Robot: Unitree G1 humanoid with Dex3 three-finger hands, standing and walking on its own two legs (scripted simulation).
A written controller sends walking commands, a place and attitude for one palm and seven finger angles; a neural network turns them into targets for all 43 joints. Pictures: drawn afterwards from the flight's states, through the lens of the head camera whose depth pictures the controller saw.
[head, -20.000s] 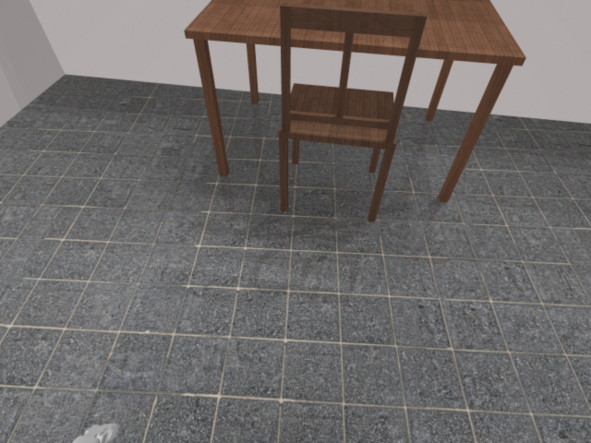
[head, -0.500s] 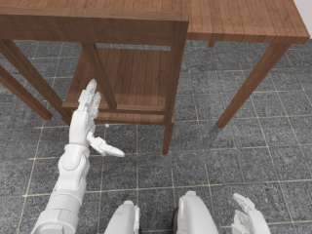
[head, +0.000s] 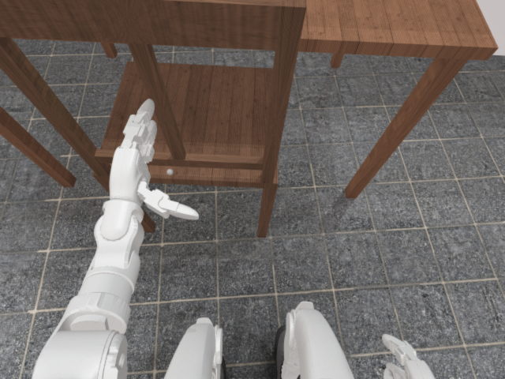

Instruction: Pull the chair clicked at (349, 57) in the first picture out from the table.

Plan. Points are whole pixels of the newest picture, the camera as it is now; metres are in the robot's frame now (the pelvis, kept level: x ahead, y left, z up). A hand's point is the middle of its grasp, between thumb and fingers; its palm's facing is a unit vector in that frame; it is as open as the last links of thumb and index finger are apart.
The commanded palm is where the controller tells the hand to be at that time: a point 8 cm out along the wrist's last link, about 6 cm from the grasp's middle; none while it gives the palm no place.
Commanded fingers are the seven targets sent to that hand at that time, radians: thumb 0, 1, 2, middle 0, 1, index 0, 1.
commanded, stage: push the fingers through the gap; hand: left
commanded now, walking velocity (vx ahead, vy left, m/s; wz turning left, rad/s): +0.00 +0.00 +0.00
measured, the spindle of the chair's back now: (163, 111) +0.55 +0.15 +0.02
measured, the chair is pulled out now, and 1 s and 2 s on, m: -0.02 -0.10 -0.10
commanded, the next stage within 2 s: hook a spindle and tug to test in 1.02 s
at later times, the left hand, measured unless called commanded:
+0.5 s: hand (175, 140) +0.48 +0.12 +0.02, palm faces -0.05 -1.00 -0.05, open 16.7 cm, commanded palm +0.47 +0.17 +0.02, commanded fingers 0.00 -0.50 0.30 -0.06 -0.08 -0.06 -0.08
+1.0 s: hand (179, 129) +0.51 +0.12 +0.02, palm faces -0.05 -1.00 -0.04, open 16.9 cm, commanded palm +0.48 +0.17 +0.02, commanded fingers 0.00 -0.50 0.30 -0.06 -0.08 -0.06 -0.08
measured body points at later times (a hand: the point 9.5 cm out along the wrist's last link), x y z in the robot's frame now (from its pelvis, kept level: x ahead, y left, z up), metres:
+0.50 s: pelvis -0.01 +0.00 -0.01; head +0.15 +0.01 +0.41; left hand +0.48 +0.18 +0.02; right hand +0.03 -0.26 -0.13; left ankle +0.01 +0.11 -0.62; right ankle +0.08 -0.12 -0.62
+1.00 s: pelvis +0.01 +0.01 +0.00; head +0.17 +0.01 +0.42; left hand +0.50 +0.17 +0.02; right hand +0.04 -0.25 -0.12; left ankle +0.01 +0.11 -0.62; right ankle +0.08 -0.12 -0.62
